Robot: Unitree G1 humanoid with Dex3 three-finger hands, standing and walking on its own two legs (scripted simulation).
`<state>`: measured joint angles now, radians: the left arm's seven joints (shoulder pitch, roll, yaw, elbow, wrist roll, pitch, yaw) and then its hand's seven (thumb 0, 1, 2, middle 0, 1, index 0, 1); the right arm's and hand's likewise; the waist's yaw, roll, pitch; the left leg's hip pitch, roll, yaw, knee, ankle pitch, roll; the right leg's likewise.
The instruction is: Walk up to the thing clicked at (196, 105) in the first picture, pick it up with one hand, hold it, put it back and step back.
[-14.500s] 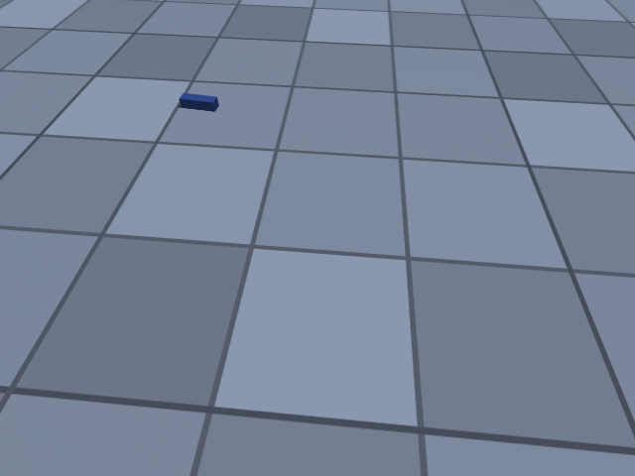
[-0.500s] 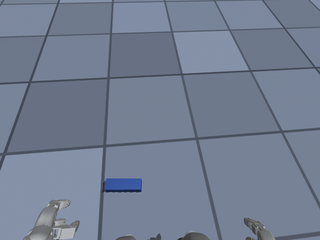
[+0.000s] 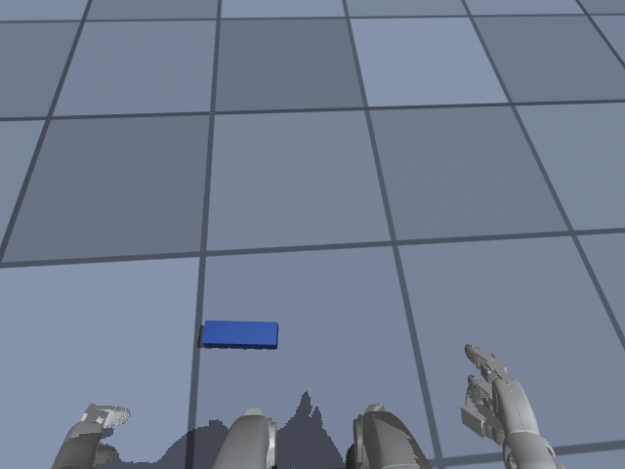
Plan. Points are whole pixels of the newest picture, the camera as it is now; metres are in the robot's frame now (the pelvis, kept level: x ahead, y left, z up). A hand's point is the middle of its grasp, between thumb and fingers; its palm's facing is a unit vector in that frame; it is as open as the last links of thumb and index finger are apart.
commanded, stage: rise first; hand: left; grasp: from above
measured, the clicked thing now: (241, 334) +0.43 +0.19 -0.66
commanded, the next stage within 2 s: approach in 2.00 s
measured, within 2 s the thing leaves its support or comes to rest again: neither
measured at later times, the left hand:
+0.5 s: hand (166, 400) +0.23 +0.27 -0.32, palm faces -0.46 -0.49 -0.74, open 14.2 cm
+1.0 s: hand (193, 362) +0.32 +0.26 -0.45, palm faces -0.50 -0.12 -0.86, open 14.1 cm
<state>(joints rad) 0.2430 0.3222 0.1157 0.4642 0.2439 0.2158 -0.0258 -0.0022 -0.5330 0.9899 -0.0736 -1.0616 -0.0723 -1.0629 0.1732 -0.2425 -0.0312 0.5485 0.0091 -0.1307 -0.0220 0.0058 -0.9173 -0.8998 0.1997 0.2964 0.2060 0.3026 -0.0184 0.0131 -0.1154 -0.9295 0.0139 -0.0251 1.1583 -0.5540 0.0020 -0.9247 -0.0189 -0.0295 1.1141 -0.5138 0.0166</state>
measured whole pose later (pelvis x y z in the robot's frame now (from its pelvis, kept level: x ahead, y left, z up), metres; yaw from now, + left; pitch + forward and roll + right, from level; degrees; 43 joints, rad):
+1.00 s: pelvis -0.10 +0.00 -0.29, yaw -3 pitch +34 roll -6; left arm -0.72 0.61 0.06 1.19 1.11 -0.26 0.25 0.00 -0.54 1.05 -0.07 -1.01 -0.07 -1.01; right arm 0.17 -0.28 -0.04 0.74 -0.05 -0.07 0.09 0.00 -0.89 -0.89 0.20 0.30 0.21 0.30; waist -0.14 0.02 -0.12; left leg -2.14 -0.01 -0.08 2.21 -0.67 0.01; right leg -2.10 -0.03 -0.05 2.13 -0.63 0.02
